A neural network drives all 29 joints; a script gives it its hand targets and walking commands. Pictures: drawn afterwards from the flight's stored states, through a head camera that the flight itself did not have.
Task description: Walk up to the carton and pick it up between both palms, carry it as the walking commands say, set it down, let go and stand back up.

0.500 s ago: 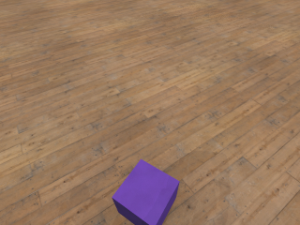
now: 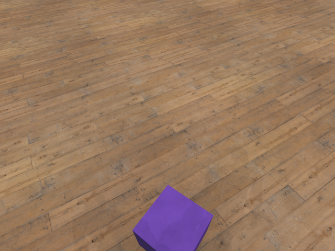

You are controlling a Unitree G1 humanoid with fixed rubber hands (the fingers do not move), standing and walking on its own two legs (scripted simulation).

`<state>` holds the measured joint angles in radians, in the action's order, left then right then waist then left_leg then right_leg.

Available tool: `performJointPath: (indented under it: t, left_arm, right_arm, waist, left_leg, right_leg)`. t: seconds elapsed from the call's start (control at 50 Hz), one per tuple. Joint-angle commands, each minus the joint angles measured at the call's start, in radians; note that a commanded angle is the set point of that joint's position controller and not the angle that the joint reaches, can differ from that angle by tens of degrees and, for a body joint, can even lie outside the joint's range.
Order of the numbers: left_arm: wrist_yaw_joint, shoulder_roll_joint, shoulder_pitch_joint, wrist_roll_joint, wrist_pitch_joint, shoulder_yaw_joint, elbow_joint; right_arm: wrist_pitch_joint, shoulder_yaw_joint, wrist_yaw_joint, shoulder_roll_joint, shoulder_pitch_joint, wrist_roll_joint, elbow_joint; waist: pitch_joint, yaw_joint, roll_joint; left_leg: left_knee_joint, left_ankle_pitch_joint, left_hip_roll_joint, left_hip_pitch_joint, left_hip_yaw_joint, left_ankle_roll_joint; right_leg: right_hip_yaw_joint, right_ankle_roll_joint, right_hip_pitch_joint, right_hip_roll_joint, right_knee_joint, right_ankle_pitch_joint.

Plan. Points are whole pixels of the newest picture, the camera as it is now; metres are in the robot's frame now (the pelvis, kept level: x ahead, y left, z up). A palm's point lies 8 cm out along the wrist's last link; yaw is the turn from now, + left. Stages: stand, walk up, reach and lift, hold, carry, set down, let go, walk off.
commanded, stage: walk up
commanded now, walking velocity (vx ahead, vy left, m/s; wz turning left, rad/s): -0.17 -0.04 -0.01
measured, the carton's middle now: (173, 230) +0.37 +0.02 -0.64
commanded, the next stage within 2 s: none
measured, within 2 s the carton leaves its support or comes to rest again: neither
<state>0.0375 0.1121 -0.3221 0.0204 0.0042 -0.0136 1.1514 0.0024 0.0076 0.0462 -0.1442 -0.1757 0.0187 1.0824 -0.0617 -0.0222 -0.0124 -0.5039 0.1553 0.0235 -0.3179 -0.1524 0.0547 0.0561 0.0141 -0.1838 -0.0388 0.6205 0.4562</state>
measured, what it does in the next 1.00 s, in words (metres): steps on the spot: right foot, then left foot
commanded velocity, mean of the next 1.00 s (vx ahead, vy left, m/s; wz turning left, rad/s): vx -0.03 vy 0.04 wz -0.02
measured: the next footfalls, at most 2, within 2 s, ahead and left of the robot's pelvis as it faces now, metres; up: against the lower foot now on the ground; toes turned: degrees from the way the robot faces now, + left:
right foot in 0.24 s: -0.01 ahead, -0.18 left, +0.00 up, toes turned -5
left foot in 0.72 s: -0.06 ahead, +0.10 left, +0.00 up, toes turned +1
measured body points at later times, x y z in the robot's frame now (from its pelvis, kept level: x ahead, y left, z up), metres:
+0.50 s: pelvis -0.07 -0.07 +0.02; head -0.05 -0.11 +0.46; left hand -0.07 +0.18 -0.11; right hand -0.04 -0.33 -0.15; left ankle -0.09 +0.09 -0.64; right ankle -0.05 -0.17 -0.73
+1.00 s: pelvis -0.06 -0.01 +0.01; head -0.05 +0.01 +0.46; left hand -0.08 +0.22 -0.16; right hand -0.04 -0.23 -0.14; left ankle -0.10 +0.10 -0.73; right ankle -0.08 -0.14 -0.73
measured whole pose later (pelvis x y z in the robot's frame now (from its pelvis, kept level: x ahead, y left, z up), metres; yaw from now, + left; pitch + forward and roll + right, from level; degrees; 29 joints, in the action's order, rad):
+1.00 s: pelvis -0.06 -0.01 +0.01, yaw -2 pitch -1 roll +1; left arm 0.02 0.17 -0.31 0.02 0.02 0.03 1.13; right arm -0.02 -0.01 0.03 -0.12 -0.26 0.02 1.10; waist -0.02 -0.02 -0.06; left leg -0.41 0.29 -0.02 -0.11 -0.06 0.02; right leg 0.02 -0.02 -0.17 -0.05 0.44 0.26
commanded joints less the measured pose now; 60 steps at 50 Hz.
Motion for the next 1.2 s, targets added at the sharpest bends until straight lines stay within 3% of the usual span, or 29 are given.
performJointPath:
  t: [0.0, 0.04, 0.06, 0.1, 0.14, 0.18, 0.2, 0.22, 0.24, 0.26, 0.28, 0.3, 0.34, 0.38, 0.44, 0.52, 0.64, 0.68, 0.72, 0.74, 0.76, 0.8, 0.88, 0.9, 0.96, 1.02, 1.04, 1.12, 1.18]
  left_arm:
    - [0.018, 0.132, -0.168, -0.006, 0.028, 0.044, 0.001]
    - [0.015, 0.132, -0.141, -0.011, 0.059, 0.068, -0.04]
    - [0.004, 0.12, -0.097, -0.001, 0.072, 0.071, -0.07]
    - [-0.015, 0.069, -0.018, 0.002, 0.072, 0.058, -0.126]
    - [-0.018, 0.067, -0.083, 0.002, 0.059, 0.044, -0.124]
    - [-0.008, 0.087, -0.176, 0.002, 0.04, 0.04, -0.1]
    - [-0.006, 0.109, -0.2, 0.008, 0.034, 0.04, -0.092]
    - [-0.004, 0.185, -0.164, 0.026, 0.027, 0.054, -0.119]
    - [0.002, 0.292, -0.073, 0.027, 0.027, 0.074, -0.179]
    - [0.006, 0.29, -0.009, 0.025, 0.031, 0.065, -0.188]
    - [0.009, 0.266, -0.025, 0.03, 0.027, 0.061, -0.167]
    - [0.005, 0.251, 0.002, 0.039, 0.01, 0.063, -0.192]
    - [0.021, 0.296, 0.059, 0.027, -0.008, 0.092, -0.199]
    - [0.036, 0.251, 0.011, -0.005, -0.015, 0.093, -0.189]
    - [0.034, 0.217, -0.078, -0.001, -0.031, 0.081, -0.155]
    - [0.026, 0.217, -0.071, 0.021, -0.028, 0.083, -0.159]
    - [0.002, 0.224, -0.016, 0.03, -0.018, 0.089, -0.15]
    - [-0.007, 0.178, -0.046, 0.004, 0.0, 0.084, -0.099]
    - [-0.014, 0.089, -0.096, 0.004, 0.004, 0.059, -0.119]
    - [-0.016, 0.106, -0.066, 0.001, 0.016, 0.06, -0.117]
    - [-0.02, 0.126, -0.027, -0.007, 0.021, 0.061, -0.114]
    - [-0.026, 0.127, -0.037, -0.007, 0.019, 0.062, -0.079]
    - [-0.013, 0.117, -0.036, -0.009, 0.012, 0.059, -0.062]
    - [-0.01, 0.114, -0.034, -0.012, 0.007, 0.057, -0.06]
    - [-0.005, 0.137, -0.056, 0.0, -0.003, 0.055, -0.04]
    - [-0.003, 0.139, -0.024, -0.004, -0.015, 0.059, -0.025]
    - [-0.004, 0.122, -0.029, -0.007, -0.018, 0.054, -0.019]
    - [0.009, 0.116, -0.045, -0.008, -0.022, 0.048, -0.007]
    - [0.008, 0.122, -0.04, -0.003, -0.021, 0.054, -0.003]
  right_arm:
    - [0.02, 0.066, 0.003, -0.201, -0.022, -0.005, -0.071]
    - [0.028, 0.076, 0.016, -0.227, -0.08, 0.006, -0.093]
    - [0.028, 0.086, 0.026, -0.245, -0.093, 0.013, -0.094]
    - [0.027, 0.098, 0.033, -0.245, 0.02, 0.03, -0.117]
    - [0.034, 0.093, 0.029, -0.214, 0.143, 0.03, -0.137]
    - [0.054, 0.088, 0.02, -0.192, 0.163, 0.009, -0.137]
    - [0.065, 0.085, 0.015, -0.179, 0.128, 0.006, -0.131]
    - [0.075, 0.071, 0.006, -0.129, 0.041, -0.002, -0.126]
    - [0.09, 0.067, 0.005, -0.094, -0.007, -0.004, -0.124]
    - [0.1, 0.074, -0.005, -0.093, -0.031, -0.009, -0.099]
    - [0.093, 0.072, -0.023, -0.093, -0.036, -0.002, -0.101]
    - [0.09, 0.093, -0.03, -0.144, 0.002, 0.004, -0.093]
    - [0.082, 0.123, -0.046, -0.178, -0.067, 0.028, -0.069]
    - [0.066, 0.126, -0.057, -0.169, -0.041, 0.038, -0.093]
    - [0.066, 0.113, -0.058, -0.144, -0.024, 0.019, -0.123]
    - [0.076, 0.098, -0.048, -0.125, -0.045, 0.009, -0.123]
    - [0.046, 0.056, -0.027, -0.09, -0.107, -0.008, -0.079]
    - [0.011, 0.043, -0.024, -0.098, -0.172, -0.002, -0.058]
    - [-0.013, 0.047, -0.02, -0.213, -0.164, 0.008, -0.059]
    - [-0.014, 0.03, -0.021, -0.19, -0.114, 0.002, -0.065]
    - [-0.014, 0.026, -0.023, -0.161, -0.081, 0.006, -0.055]
    - [-0.029, 0.002, -0.016, -0.108, -0.058, 0.008, -0.05]
    - [-0.039, -0.002, -0.008, -0.091, -0.095, 0.008, -0.02]
    - [-0.039, -0.001, -0.008, -0.091, -0.103, 0.007, -0.016]
    - [-0.029, 0.01, -0.01, -0.112, -0.128, -0.005, -0.003]
    - [-0.034, 0.004, -0.009, -0.067, -0.136, -0.016, 0.007]
    - [-0.036, 0.009, -0.006, -0.093, -0.126, -0.015, 0.007]
    - [-0.034, 0.011, -0.007, -0.102, -0.152, -0.011, 0.026]
    - [-0.03, 0.012, -0.007, -0.094, -0.168, -0.002, 0.04]
  waist:
    - [-0.012, 0.024, 0.116]
    - [0.076, 0.071, 0.157]
    - [0.09, 0.076, 0.102]
    - [0.073, 0.025, 0.094]
    - [0.085, -0.043, 0.182]
    - [0.106, -0.078, 0.166]
    - [0.066, -0.083, 0.054]
    - [0.001, -0.05, -0.21]
    - [-0.031, -0.018, -0.36]
    - [-0.062, 0.027, -0.263]
    - [-0.033, 0.013, -0.297]
    - [-0.072, -0.005, -0.205]
    - [-0.009, 0.038, -0.058]
    - [0.041, 0.038, 0.016]
    - [0.062, 0.001, -0.083]
    - [0.047, -0.016, -0.207]
    - [0.056, -0.015, -0.24]
    - [0.058, 0.031, -0.131]
    - [0.035, -0.006, 0.265]
    - [-0.006, -0.012, 0.216]
    - [-0.045, -0.005, 0.24]
    - [-0.076, -0.021, 0.201]
    - [-0.025, -0.001, 0.184]
    - [-0.008, -0.003, 0.171]
    - [0.019, 0.008, 0.138]
    - [-0.023, 0.023, -0.02]
    - [-0.016, 0.012, -0.026]
    - [0.029, 0.011, -0.007]
    - [0.038, 0.013, -0.005]
  left_leg:
    - [0.132, -0.417, 0.306, 0.043, 0.261, 0.068]
    - [0.215, -0.452, 0.492, 0.039, 0.426, 0.197]
    - [0.238, -0.328, 0.526, 0.028, 0.43, 0.237]
    - [0.248, -0.025, 0.424, -0.111, 0.297, 0.176]
    - [0.228, 0.059, 0.29, -0.181, 0.192, 0.085]
    - [0.136, 0.187, 0.188, -0.167, 0.1, 0.024]
    - [0.026, 0.274, 0.148, -0.209, 0.061, -0.005]
    - [-0.138, 0.365, 0.046, -0.25, -0.002, -0.041]
    - [-0.348, 0.468, -0.033, -0.234, 0.105, -0.07]
    - [-0.45, 0.41, -0.062, -0.19, 0.242, -0.05]
    - [-0.453, 0.335, -0.085, -0.162, 0.29, -0.031]
    - [-0.522, 0.261, -0.068, -0.209, 0.285, -0.055]
    - [-0.613, 0.172, -0.067, -0.361, 0.302, -0.082]
    - [-0.607, 0.154, -0.027, -0.354, 0.266, -0.102]
    - [-0.57, 0.147, -0.027, -0.314, 0.24, -0.133]
    - [-0.434, 0.194, -0.02, -0.241, 0.189, -0.168]
    - [-0.004, 0.244, -0.015, 0.061, 0.103, -0.114]
    - [0.245, 0.024, 0.012, 0.267, 0.117, -0.108]
    - [0.355, 0.064, 0.295, 0.221, 0.458, -0.046]
    - [0.377, 0.188, 0.309, 0.065, 0.434, 0.005]
    - [0.385, 0.266, 0.256, -0.016, 0.398, 0.02]
    - [0.349, 0.079, 0.179, 0.075, 0.297, 0.007]
    - [0.246, -0.208, 0.178, 0.171, 0.251, 0.034]
    - [0.227, -0.22, 0.172, 0.185, 0.241, 0.029]
    - [0.23, 0.058, 0.145, 0.144, 0.256, 0.011]
    - [0.193, -0.161, 0.082, 0.124, 0.187, -0.012]
    - [0.169, -0.214, 0.085, 0.17, 0.18, -0.016]
    - [0.157, -0.24, 0.087, 0.199, 0.177, -0.02]
    - [0.144, -0.07, 0.069, 0.199, 0.158, -0.019]
  right_leg:
    - [0.03, -0.018, -0.089, -0.005, 0.03, -0.132]
    - [0.026, -0.035, -0.165, 0.011, 0.397, 0.115]
    - [-0.043, -0.039, -0.202, -0.014, 0.52, 0.144]
    - [-0.119, -0.033, -0.156, -0.051, 0.514, 0.07]
    - [-0.076, -0.023, -0.055, -0.035, 0.301, -0.016]
    - [0.011, -0.028, 0.042, 0.007, -0.007, -0.151]
    - [-0.034, -0.034, 0.054, -0.013, -0.141, -0.167]
    - [-0.265, -0.01, -0.066, -0.19, -0.381, -0.027]
    - [-0.482, 0.059, -0.257, -0.383, -0.5, 0.146]
    - [-0.409, 0.064, -0.332, -0.35, -0.526, 0.265]
    - [-0.426, 0.08, -0.351, -0.3, -0.571, 0.302]
    - [-0.444, 0.07, -0.306, -0.304, -0.552, 0.208]
    - [-0.332, 0.035, -0.018, -0.288, -0.411, -0.134]
    - [-0.275, 0.035, 0.084, -0.291, -0.367, -0.262]
    - [-0.241, 0.061, 0.149, -0.29, -0.335, -0.436]
    - [-0.257, 0.107, 0.108, -0.272, -0.37, -0.329]
    - [-0.18, 0.118, -0.007, -0.207, -0.36, -0.205]
    - [-0.08, 0.054, -0.107, -0.099, -0.249, -0.166]
    - [-0.018, -0.014, -0.225, -0.017, -0.099, -0.02]
    - [-0.056, -0.011, -0.151, -0.019, -0.056, -0.015]
    - [-0.073, -0.006, -0.095, -0.025, -0.025, -0.064]
    - [-0.049, -0.009, -0.121, -0.003, -0.008, -0.133]
    - [-0.04, -0.022, -0.092, -0.007, -0.078, -0.131]
    - [-0.041, -0.023, -0.058, -0.011, -0.147, -0.174]
    - [-0.037, -0.02, 0.063, -0.028, -0.246, -0.295]
    - [-0.092, -0.007, 0.091, -0.083, -0.256, -0.502]
    - [-0.083, -0.007, 0.072, -0.077, -0.257, -0.532]
    - [-0.064, -0.003, 0.116, -0.079, -0.251, -0.537]
    - [-0.047, 0.005, 0.108, -0.067, -0.243, -0.396]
